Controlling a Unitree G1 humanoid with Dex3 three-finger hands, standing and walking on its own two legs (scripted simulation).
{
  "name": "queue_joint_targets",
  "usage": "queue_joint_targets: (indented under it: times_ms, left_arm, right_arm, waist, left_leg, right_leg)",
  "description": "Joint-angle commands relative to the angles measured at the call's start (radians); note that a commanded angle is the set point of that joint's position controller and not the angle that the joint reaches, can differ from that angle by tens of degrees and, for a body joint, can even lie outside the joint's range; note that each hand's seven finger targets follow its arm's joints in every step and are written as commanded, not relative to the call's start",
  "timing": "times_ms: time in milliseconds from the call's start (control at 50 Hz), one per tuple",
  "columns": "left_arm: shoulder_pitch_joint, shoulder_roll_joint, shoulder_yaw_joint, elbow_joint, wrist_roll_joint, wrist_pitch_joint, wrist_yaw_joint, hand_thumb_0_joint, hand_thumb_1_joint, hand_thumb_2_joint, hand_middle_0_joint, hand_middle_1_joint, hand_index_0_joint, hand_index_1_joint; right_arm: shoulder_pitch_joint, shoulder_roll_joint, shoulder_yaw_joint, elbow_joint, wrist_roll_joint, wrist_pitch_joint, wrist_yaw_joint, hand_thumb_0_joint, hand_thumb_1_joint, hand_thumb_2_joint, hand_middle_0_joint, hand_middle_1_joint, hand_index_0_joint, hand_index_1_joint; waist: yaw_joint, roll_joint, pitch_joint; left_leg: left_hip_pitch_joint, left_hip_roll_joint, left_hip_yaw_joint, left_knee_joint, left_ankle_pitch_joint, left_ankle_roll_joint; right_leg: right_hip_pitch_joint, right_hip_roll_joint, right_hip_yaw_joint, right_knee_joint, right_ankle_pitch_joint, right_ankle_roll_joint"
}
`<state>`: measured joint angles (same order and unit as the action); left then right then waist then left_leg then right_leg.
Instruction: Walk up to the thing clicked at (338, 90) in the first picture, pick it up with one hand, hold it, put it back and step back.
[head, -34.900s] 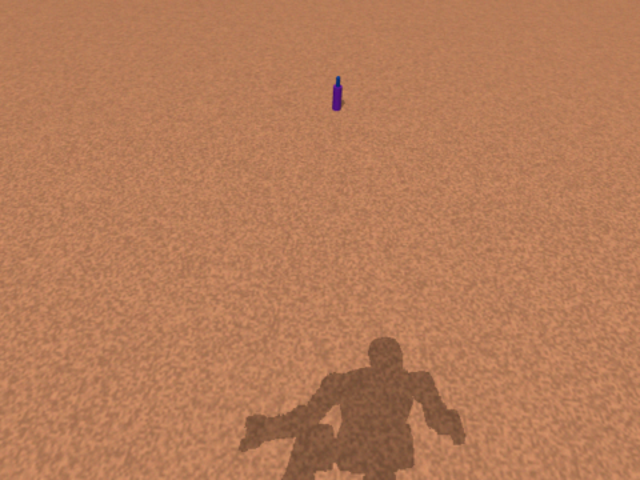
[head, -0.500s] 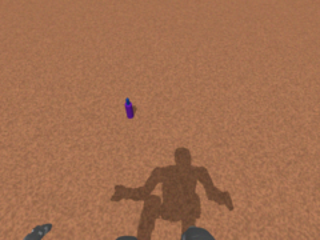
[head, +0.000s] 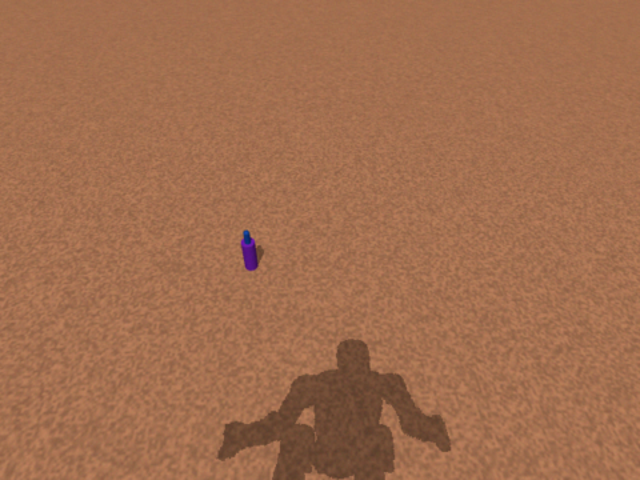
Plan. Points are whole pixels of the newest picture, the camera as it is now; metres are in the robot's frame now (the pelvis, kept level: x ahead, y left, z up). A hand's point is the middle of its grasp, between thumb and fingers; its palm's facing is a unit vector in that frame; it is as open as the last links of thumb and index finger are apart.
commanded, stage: step back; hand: left
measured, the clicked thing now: (248, 249) +1.02 +0.25 -0.67
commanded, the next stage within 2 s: stand in 0.46 s
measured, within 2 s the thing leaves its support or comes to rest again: neither
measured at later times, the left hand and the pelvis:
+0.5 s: hand out of the picture +0.14 +0.26 -0.14, palm faces +0.00 -0.94 -0.35, open 7.3 cm; pelvis +0.03 +0.00 +0.01, yaw +0 degrees
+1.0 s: hand out of the picture +0.07 +0.24 -0.14, palm faces -0.02 -0.94 -0.35, open 7.3 cm; pelvis +0.00 -0.01 +0.01, yaw +0 degrees
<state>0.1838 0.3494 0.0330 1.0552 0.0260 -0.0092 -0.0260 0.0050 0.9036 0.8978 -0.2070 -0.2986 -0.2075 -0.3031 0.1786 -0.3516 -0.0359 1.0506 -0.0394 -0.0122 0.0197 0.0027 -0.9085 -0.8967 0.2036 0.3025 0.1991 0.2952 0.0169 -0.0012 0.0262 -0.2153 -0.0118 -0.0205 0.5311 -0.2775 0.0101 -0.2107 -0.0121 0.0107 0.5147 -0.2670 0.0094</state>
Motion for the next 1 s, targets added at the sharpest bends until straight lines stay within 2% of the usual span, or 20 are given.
queue_joint_targets:
  times_ms: [0,120,180,240,300,420,440,460,520,560,600,640,680,700,760,800,880,900,940,980]
  left_arm:
    - [-0.079,0.221,0.049,-0.06,-0.011,-0.04,0.024,0.0,0.9,0.9,-0.2,-0.3,-0.2,-0.3]
    - [-0.103,0.228,0.046,-0.046,-0.015,-0.044,0.037,0.0,0.9,0.9,-0.2,-0.3,-0.2,-0.3]
    - [-0.134,0.223,0.043,-0.05,-0.015,-0.037,0.041,0.0,0.9,0.9,-0.2,-0.3,-0.2,-0.3]
    - [-0.149,0.221,0.04,-0.045,-0.015,-0.031,0.041,0.0,0.9,0.9,-0.2,-0.3,-0.2,-0.3]
    - [-0.149,0.217,0.041,-0.042,-0.014,-0.031,0.043,0.0,0.9,0.9,-0.2,-0.3,-0.2,-0.3]
    - [-0.175,0.227,0.041,-0.043,-0.011,-0.026,0.044,0.0,0.9,0.9,-0.2,-0.3,-0.2,-0.3]
    - [-0.176,0.188,0.022,-0.028,-0.023,-0.022,0.042,0.0,0.9,0.9,-0.2,-0.3,-0.2,-0.3]
    - [-0.164,0.189,0.022,-0.029,-0.024,-0.022,0.042,0.0,0.9,0.9,-0.2,-0.3,-0.2,-0.3]
    - [-0.164,0.194,0.02,-0.02,-0.023,-0.021,0.045,0.0,0.9,0.9,-0.2,-0.3,-0.2,-0.3]
    - [-0.169,0.196,0.019,-0.015,-0.023,-0.02,0.043,0.0,0.9,0.9,-0.2,-0.3,-0.2,-0.3]
    - [-0.171,0.207,0.02,-0.008,-0.021,-0.02,0.042,0.0,0.9,0.9,-0.2,-0.3,-0.2,-0.3]
    - [-0.169,0.206,0.019,-0.004,-0.021,-0.022,0.041,0.0,0.9,0.9,-0.2,-0.3,-0.2,-0.3]
    - [-0.166,0.197,0.015,-0.001,-0.018,-0.025,0.04,0.0,0.9,0.9,-0.2,-0.3,-0.2,-0.3]
    - [-0.169,0.205,0.016,0.002,-0.018,-0.023,0.04,0.0,0.9,0.9,-0.2,-0.3,-0.2,-0.3]
    - [-0.171,0.208,0.016,0.008,-0.017,-0.022,0.036,0.0,0.9,0.9,-0.2,-0.3,-0.2,-0.3]
    - [-0.16,0.204,0.013,0.014,-0.016,-0.024,0.035,0.0,0.9,0.9,-0.2,-0.3,-0.2,-0.3]
    - [-0.154,0.209,0.013,0.017,-0.014,-0.027,0.034,0.0,0.9,0.9,-0.2,-0.3,-0.2,-0.3]
    - [-0.143,0.21,0.011,0.018,-0.016,-0.028,0.034,0.0,0.9,0.9,-0.2,-0.3,-0.2,-0.3]
    - [-0.145,0.213,0.011,0.017,-0.016,-0.03,0.033,0.0,0.9,0.9,-0.2,-0.3,-0.2,-0.3]
    - [-0.139,0.214,0.011,0.021,-0.017,-0.027,0.033,0.0,0.9,0.9,-0.2,-0.3,-0.2,-0.3]
  right_arm:
    - [-0.115,-0.208,-0.042,-0.061,0.007,-0.036,-0.02,0.0,-0.9,-0.9,0.2,0.3,0.2,0.3]
    - [-0.094,-0.195,-0.046,-0.034,0.019,-0.035,-0.028,0.0,-0.9,-0.9,0.2,0.3,0.2,0.3]
    - [-0.097,-0.194,-0.047,-0.028,0.019,-0.029,-0.032,0.0,-0.9,-0.9,0.2,0.3,0.2,0.3]
    - [-0.122,-0.19,-0.047,-0.031,0.019,-0.024,-0.033,0.0,-0.9,-0.9,0.2,0.3,0.2,0.3]
    - [-0.124,-0.188,-0.047,-0.029,0.021,-0.024,-0.034,0.0,-0.9,-0.9,0.2,0.3,0.2,0.3]
    - [-0.152,-0.181,-0.047,-0.034,0.018,-0.016,-0.032,0.0,-0.9,-0.9,0.2,0.3,0.2,0.3]
    - [-0.154,-0.192,-0.032,-0.03,0.032,-0.02,-0.033,0.0,-0.9,-0.9,0.2,0.3,0.2,0.3]
    - [-0.156,-0.2,-0.035,-0.027,0.031,-0.022,-0.034,0.0,-0.9,-0.9,0.2,0.3,0.2,0.3]
    - [-0.159,-0.201,-0.029,-0.017,0.033,-0.026,-0.036,0.0,-0.9,-0.9,0.2,0.3,0.2,0.3]
    - [-0.162,-0.2,-0.026,-0.013,0.035,-0.024,-0.036,0.0,-0.9,-0.9,0.2,0.3,0.2,0.3]
    - [-0.175,-0.187,-0.022,-0.012,0.035,-0.023,-0.035,0.0,-0.9,-0.9,0.2,0.3,0.2,0.3]
    - [-0.176,-0.196,-0.023,-0.007,0.035,-0.024,-0.035,0.0,-0.9,-0.9,0.2,0.3,0.2,0.3]
    - [-0.183,-0.199,-0.021,-0.003,0.036,-0.024,-0.033,0.0,-0.9,-0.9,0.2,0.3,0.2,0.3]
    - [-0.182,-0.189,-0.017,0.001,0.036,-0.022,-0.032,0.0,-0.9,-0.9,0.2,0.3,0.2,0.3]
    - [-0.17,-0.192,-0.012,0.01,0.034,-0.021,-0.028,0.0,-0.9,-0.9,0.2,0.3,0.2,0.3]
    - [-0.177,-0.198,-0.014,0.012,0.032,-0.02,-0.025,0.0,-0.9,-0.9,0.2,0.3,0.2,0.3]
    - [-0.16,-0.2,-0.013,0.018,0.029,-0.02,-0.023,0.0,-0.9,-0.9,0.2,0.3,0.2,0.3]
    - [-0.168,-0.2,-0.014,0.019,0.029,-0.021,-0.022,0.0,-0.9,-0.9,0.2,0.3,0.2,0.3]
    - [-0.14,-0.2,-0.011,0.027,0.029,-0.021,-0.022,0.0,-0.9,-0.9,0.2,0.3,0.2,0.3]
    - [-0.144,-0.203,-0.011,0.029,0.027,-0.021,-0.022,0.0,-0.9,-0.9,0.2,0.3,0.2,0.3]
  waist:
    - [0.009,0.053,0.006]
    - [-0.007,0.022,-0.118]
    - [-0.01,0.022,-0.108]
    - [-0.006,0.011,-0.087]
    - [-0.005,0.011,-0.115]
    - [-0.009,-0.005,-0.081]
    - [-0.015,0.018,-0.085]
    - [-0.013,0.022,-0.106]
    - [-0.013,0.025,-0.124]
    - [-0.015,0.027,-0.115]
    - [-0.014,0.007,-0.101]
    - [-0.016,0.015,-0.113]
    - [-0.016,0.014,-0.095]
    - [-0.017,0.002,-0.068]
    - [-0.02,0.006,-0.03]
    - [-0.016,0.011,-0.029]
    - [-0.019,0.004,-0.04]
    - [-0.011,-0.001,-0.049]
    - [-0.021,-0.006,-0.041]
    - [-0.015,0.009,-0.023]
  left_leg:
    - [-0.076,0.124,-0.159,-0.209,-0.039,0.031]
    - [0.056,0.103,-0.071,-0.1,0.343,0.023]
    - [0.063,0.109,-0.069,-0.104,0.38,0.026]
    - [0.05,0.117,-0.08,-0.124,0.338,0.032]
    - [0.075,0.115,-0.064,-0.104,0.433,0.029]
    - [0.062,0.104,-0.052,-0.122,0.344,0.021]
    - [0.106,0.124,-0.097,-0.17,0.438,0.02]
    - [0.152,0.133,-0.093,-0.161,0.515,0.017]
    - [0.188,0.141,-0.089,-0.174,0.582,0.014]
    - [0.181,0.14,-0.087,-0.198,0.542,0.01]
    - [0.184,0.134,-0.084,-0.219,0.457,0.007]
    - [0.199,0.138,-0.082,-0.223,0.467,0.007]
    - [0.189,0.133,-0.079,-0.231,0.412,0.006]
    - [0.167,0.128,-0.08,-0.246,0.344,0.002]
    - [0.12,0.123,-0.086,-0.284,0.222,-0.001]
    - [0.124,0.124,-0.091,-0.284,0.178,0.001]
    - [0.13,0.124,-0.09,-0.278,0.168,0.003]
    - [0.151,0.125,-0.091,-0.272,0.181,0.003]
    - [0.133,0.126,-0.091,-0.276,0.183,0.002]
    - [0.11,0.125,-0.096,-0.283,0.139,0.001]
  right_leg:
    - [0.064,-0.069,0.086,-0.128,0.052,-0.062]
    - [0.149,-0.107,0.073,-0.11,0.338,-0.057]
    - [0.135,-0.099,0.055,-0.086,0.333,-0.055]
    - [0.132,-0.097,0.056,-0.092,0.3,-0.048]
    - [0.162,-0.098,0.048,-0.077,0.375,-0.049]
    - [0.149,-0.102,0.055,-0.105,0.331,-0.045]
    - [0.143,-0.112,0.076,-0.125,0.4,-0.036]
    - [0.144,-0.111,0.066,-0.126,0.443,-0.031]
    - [0.175,-0.108,0.057,-0.138,0.46,-0.025]
    - [0.19,-0.106,0.058,-0.157,0.419,-0.021]
    - [0.173,-0.109,0.064,-0.181,0.368,-0.021]
    - [0.179,-0.113,0.066,-0.188,0.386,-0.025]
    - [0.172,-0.114,0.068,-0.21,0.359,-0.02]
    - [0.152,-0.11,0.071,-0.221,0.299,-0.018]
    - [0.136,-0.108,0.079,-0.242,0.195,-0.019]
    - [0.12,-0.109,0.08,-0.256,0.155,-0.019]
    - [0.109,-0.112,0.086,-0.26,0.156,-0.022]
    - [0.104,-0.116,0.092,-0.262,0.164,-0.025]
    - [0.105,-0.114,0.094,-0.261,0.17,-0.024]
    - [0.101,-0.112,0.095,-0.263,0.121,-0.025]
